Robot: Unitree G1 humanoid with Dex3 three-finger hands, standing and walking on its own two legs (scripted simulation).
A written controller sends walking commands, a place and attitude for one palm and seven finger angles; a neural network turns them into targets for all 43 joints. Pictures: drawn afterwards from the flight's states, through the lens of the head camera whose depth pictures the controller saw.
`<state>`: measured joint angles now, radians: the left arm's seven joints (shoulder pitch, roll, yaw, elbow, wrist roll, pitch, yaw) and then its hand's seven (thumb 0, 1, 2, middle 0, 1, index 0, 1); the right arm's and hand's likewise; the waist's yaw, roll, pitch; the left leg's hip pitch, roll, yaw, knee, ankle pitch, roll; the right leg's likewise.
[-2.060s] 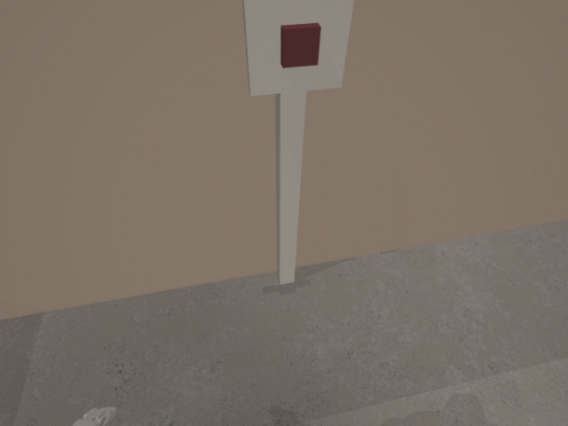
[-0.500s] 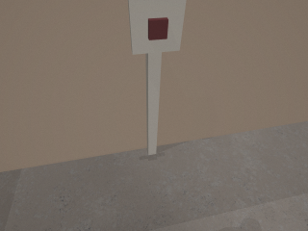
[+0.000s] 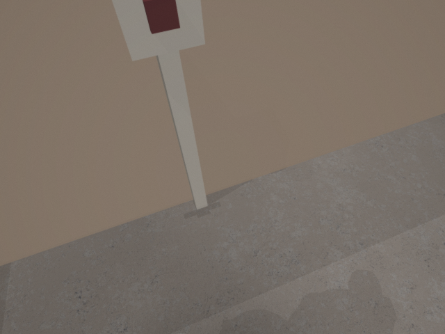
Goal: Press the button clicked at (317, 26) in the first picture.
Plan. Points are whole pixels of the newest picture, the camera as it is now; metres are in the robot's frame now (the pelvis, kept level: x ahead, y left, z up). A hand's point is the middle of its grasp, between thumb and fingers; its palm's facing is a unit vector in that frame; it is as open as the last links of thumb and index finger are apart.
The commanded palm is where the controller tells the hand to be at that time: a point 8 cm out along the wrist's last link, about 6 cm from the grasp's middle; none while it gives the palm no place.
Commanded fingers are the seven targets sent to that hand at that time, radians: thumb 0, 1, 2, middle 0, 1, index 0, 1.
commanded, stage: walk to a spot facing it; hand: left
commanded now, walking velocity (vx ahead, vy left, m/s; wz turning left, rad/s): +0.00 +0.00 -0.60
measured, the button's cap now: (161, 13) +0.73 +0.21 +0.21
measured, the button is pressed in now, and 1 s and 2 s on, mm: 0 0 0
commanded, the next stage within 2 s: none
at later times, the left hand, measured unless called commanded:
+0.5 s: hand out of the picture +0.07 +0.22 -0.15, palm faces -0.13 -0.96 -0.24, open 7.4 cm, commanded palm none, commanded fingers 0.00 0.90 0.90 -0.20 -0.30 -0.20 -0.30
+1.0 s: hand (123, 330) +0.14 +0.23 -0.15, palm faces -0.52 -0.84 -0.17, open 7.4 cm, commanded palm none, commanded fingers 0.00 0.90 0.90 -0.20 -0.30 -0.20 -0.30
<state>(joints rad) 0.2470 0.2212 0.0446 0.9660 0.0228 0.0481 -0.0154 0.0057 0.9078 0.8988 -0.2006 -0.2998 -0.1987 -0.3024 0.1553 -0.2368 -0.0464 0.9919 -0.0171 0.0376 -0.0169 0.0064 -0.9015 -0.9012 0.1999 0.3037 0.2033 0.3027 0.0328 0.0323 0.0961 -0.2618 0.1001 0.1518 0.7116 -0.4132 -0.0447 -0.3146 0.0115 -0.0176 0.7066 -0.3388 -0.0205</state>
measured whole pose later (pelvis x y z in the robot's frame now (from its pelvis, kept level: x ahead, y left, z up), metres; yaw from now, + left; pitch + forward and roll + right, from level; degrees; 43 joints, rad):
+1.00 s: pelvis -0.03 +0.10 +0.02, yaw -34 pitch +0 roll -2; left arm 0.20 0.24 0.09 0.94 0.02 0.10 -0.04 0.01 0.91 0.90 -0.20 -0.30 -0.19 -0.30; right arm 0.29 -0.18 -0.05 0.94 -0.02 0.01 -0.03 0.01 -0.90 -0.90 0.20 0.30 0.20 0.30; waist -0.02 -0.02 0.07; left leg -0.21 0.11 0.27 0.48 -0.27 0.05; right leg -0.41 -0.06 -0.02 0.94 -0.41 0.08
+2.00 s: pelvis +0.14 +0.00 +0.03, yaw -70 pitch -2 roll -3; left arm 0.27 0.25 0.13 0.97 0.03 0.04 -0.03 0.01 0.91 0.90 -0.19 -0.30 -0.19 -0.30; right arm 0.37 -0.15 -0.04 1.00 -0.01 -0.06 -0.04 0.00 -0.92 -0.90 0.20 0.30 0.20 0.30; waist 0.02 -0.04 0.02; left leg -0.07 0.06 0.29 0.39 -0.30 0.06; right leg -0.64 -0.05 0.01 1.26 -0.12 0.03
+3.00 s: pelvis +0.25 -0.33 +0.01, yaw -106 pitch -2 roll -1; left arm 0.34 0.23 0.10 0.99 0.01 0.04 0.01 0.01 0.91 0.90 -0.20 -0.30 -0.20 -0.30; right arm 0.05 -0.14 0.00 0.84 -0.02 -0.01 -0.01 0.01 -0.90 -0.90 0.20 0.30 0.20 0.30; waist 0.09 -0.06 0.10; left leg -0.33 0.10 0.18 0.62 -0.26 0.04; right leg -0.40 0.04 0.04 1.20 -0.53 0.05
